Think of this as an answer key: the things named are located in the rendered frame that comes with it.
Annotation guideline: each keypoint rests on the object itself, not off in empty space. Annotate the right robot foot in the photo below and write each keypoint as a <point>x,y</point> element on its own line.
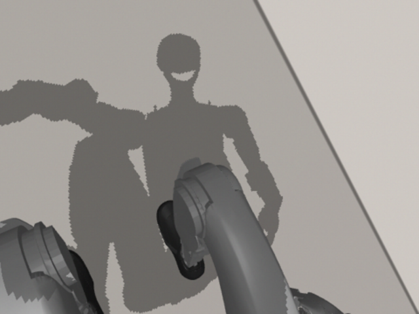
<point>171,238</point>

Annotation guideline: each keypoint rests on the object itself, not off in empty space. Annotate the left robot foot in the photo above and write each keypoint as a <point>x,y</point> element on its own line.
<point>86,282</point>

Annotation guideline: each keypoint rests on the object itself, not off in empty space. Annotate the right robot hand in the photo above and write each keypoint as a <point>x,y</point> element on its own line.
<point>313,304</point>

